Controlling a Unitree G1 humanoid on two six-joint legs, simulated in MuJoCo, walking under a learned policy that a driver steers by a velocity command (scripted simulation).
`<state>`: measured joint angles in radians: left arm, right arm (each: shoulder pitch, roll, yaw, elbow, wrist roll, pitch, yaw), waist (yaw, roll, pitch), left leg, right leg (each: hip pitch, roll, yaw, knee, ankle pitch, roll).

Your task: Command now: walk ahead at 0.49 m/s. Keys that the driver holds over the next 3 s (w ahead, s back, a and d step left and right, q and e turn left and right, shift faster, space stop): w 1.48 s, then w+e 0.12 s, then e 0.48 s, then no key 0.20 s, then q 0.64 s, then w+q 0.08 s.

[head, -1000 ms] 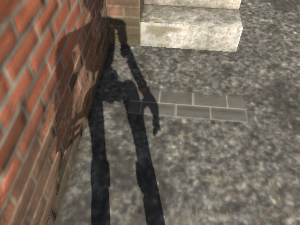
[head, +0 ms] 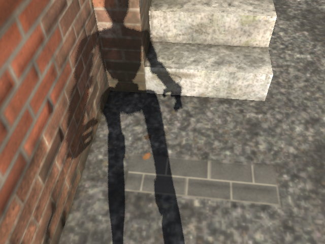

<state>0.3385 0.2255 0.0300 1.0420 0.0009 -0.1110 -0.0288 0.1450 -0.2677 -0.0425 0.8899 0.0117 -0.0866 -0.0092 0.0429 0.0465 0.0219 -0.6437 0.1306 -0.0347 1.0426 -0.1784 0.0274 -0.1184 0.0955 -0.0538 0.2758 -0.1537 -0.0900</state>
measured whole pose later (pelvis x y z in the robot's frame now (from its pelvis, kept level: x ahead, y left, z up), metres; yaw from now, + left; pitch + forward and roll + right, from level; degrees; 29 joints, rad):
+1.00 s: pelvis +0.55 -0.07 -0.01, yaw +0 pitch +0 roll +0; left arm 0.27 0.24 0.04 0.94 0.01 -0.10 -0.04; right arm 0.23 -0.29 -0.04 0.90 0.02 -0.09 -0.01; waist 0.02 0.05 0.03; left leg -0.52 0.08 -0.02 1.17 -0.31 0.06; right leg -0.29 0.05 -0.04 0.43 -0.15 -0.06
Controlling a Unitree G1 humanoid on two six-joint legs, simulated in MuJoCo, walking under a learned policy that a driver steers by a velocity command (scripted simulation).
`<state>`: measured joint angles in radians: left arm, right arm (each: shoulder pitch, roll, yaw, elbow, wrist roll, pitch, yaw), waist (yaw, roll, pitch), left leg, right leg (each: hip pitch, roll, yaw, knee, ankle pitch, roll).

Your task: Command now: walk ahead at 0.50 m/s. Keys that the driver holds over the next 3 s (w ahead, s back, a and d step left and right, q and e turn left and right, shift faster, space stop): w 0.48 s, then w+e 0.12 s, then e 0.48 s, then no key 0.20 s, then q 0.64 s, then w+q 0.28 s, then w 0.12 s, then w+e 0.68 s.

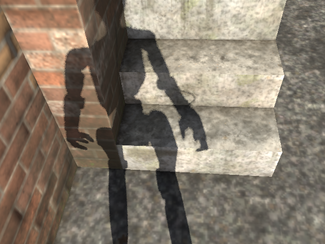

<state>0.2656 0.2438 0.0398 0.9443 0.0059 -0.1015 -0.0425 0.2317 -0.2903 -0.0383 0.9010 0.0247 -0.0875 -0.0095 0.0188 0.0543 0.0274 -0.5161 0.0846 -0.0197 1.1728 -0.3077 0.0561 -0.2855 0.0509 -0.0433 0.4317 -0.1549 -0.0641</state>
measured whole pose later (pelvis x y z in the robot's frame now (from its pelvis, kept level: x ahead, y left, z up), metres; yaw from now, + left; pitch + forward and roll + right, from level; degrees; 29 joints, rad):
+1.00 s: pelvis +0.44 -0.02 -0.01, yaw -14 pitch +2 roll +1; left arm 0.09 0.28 0.05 0.89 0.01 -0.02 0.00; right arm 0.15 -0.22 -0.02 0.91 -0.03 -0.01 -0.07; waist -0.01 0.01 0.10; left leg -0.45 0.02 0.00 1.12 -0.46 -0.03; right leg -0.42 0.11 0.00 0.47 -0.07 -0.12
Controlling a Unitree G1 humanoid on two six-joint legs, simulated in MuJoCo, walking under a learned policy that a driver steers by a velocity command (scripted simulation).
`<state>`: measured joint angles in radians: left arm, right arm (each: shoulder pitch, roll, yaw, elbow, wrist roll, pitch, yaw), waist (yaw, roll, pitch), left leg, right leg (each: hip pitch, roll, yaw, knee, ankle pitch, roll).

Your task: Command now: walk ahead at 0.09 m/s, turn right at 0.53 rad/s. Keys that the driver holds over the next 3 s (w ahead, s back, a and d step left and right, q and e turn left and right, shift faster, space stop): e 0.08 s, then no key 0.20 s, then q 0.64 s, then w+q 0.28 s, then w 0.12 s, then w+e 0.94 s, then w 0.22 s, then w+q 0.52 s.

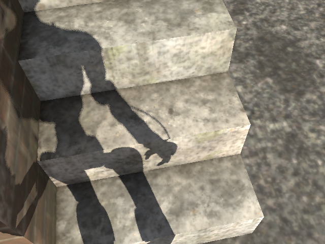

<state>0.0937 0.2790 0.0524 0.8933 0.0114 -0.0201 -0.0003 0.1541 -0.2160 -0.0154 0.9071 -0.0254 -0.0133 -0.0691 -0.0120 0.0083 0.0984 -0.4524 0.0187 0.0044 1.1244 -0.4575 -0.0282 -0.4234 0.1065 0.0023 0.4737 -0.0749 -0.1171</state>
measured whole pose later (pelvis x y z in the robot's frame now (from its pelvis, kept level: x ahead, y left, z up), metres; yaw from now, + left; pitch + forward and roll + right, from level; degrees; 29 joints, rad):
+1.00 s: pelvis +0.02 +0.04 +0.00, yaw +12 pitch +1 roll -2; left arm 0.05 0.28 0.04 0.72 0.05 0.05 0.04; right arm 0.18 -0.26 -0.01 0.76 -0.01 0.03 -0.01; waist 0.00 0.00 0.06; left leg -0.27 0.06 0.05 0.64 -0.39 -0.03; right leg -0.32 -0.03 -0.22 0.46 -0.14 -0.05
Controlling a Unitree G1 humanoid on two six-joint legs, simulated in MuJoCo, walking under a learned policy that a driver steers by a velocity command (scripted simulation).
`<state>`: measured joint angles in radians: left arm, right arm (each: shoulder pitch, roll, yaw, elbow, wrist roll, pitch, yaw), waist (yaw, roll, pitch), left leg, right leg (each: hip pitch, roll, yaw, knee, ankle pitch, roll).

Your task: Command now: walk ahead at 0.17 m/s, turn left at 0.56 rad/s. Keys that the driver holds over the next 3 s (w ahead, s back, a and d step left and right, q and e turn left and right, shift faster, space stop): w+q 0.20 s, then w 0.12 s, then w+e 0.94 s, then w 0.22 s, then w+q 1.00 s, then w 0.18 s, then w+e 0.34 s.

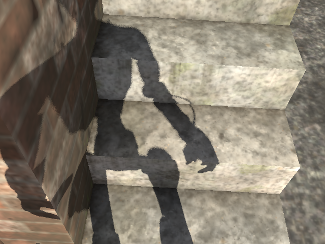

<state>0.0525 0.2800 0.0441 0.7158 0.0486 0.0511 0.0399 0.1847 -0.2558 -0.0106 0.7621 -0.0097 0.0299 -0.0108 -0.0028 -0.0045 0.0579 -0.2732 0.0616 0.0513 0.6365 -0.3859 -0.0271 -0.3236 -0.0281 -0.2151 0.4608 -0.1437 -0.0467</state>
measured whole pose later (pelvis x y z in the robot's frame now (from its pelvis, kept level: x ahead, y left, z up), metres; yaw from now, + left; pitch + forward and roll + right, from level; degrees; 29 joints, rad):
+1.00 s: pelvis +0.06 -0.03 +0.00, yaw -5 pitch +2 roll +1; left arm 0.12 0.27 0.04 0.74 0.02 -0.02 0.00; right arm 0.13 -0.25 -0.01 0.70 -0.05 0.00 -0.05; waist -0.02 -0.01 0.01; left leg -0.33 0.00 0.02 0.94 -0.51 -0.02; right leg -0.34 0.16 0.15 0.59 -0.27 -0.11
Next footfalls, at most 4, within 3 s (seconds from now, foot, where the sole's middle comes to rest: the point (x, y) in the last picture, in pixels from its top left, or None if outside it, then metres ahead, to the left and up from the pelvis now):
0.02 left None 0.02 0.11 -0.77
0.38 right None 0.11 -0.09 -0.77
1.26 left None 0.16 0.07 -0.77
1.60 right None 0.14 -0.12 -0.77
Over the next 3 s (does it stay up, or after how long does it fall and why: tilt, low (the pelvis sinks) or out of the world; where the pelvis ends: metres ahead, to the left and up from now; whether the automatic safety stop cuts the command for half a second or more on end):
stays up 0.15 0.00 0.01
